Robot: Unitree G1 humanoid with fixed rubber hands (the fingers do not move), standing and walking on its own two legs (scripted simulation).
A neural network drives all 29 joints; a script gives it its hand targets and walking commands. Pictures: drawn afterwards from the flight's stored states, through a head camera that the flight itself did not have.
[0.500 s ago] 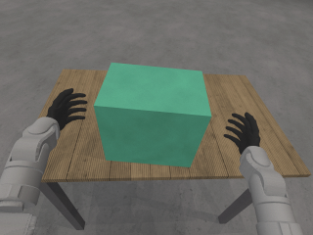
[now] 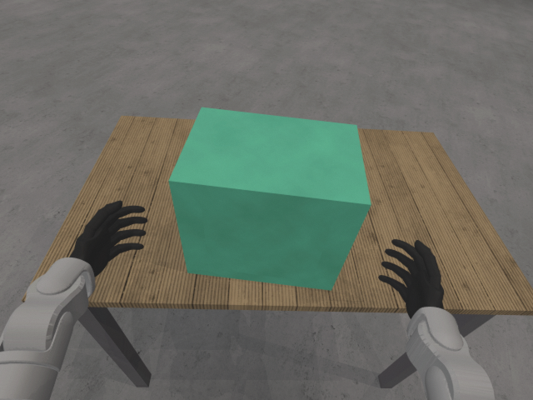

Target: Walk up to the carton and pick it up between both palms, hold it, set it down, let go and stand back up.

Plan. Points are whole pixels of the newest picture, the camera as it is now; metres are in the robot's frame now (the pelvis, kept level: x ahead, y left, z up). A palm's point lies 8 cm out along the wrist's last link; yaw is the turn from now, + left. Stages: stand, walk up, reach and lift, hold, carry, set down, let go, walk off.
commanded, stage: set down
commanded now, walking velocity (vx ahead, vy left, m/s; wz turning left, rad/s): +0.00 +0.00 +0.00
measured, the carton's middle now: (268, 202) +0.44 -0.01 +0.05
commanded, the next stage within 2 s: let go in 1.70 s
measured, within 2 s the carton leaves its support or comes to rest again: neither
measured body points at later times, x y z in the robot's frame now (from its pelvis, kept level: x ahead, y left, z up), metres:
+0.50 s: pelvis +0.01 +0.00 +0.00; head +0.01 +0.01 +0.45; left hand +0.23 +0.26 +0.02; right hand +0.22 -0.21 +0.02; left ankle +0.00 +0.09 -0.75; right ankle +0.01 -0.12 -0.75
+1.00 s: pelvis +0.01 -0.01 +0.00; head +0.03 -0.01 +0.45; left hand +0.21 +0.24 -0.03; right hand +0.21 -0.23 -0.04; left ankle +0.00 +0.09 -0.75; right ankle +0.01 -0.12 -0.75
